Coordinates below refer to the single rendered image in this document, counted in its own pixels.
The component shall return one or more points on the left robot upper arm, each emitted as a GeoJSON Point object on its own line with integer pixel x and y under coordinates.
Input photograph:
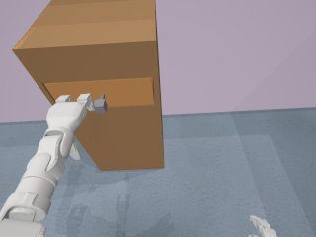
{"type": "Point", "coordinates": [21, 228]}

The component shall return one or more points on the handle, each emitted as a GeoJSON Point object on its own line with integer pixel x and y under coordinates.
{"type": "Point", "coordinates": [101, 104]}

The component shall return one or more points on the right robot hand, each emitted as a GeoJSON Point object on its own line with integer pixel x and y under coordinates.
{"type": "Point", "coordinates": [262, 226]}

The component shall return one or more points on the cabinet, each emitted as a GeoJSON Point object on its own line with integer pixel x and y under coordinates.
{"type": "Point", "coordinates": [92, 40]}

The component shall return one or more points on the robot left forearm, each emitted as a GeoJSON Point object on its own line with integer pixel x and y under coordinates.
{"type": "Point", "coordinates": [31, 199]}

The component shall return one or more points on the left robot hand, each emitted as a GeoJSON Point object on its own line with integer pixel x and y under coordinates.
{"type": "Point", "coordinates": [69, 115]}

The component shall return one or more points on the drawer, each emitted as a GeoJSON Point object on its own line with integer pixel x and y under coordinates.
{"type": "Point", "coordinates": [118, 92]}

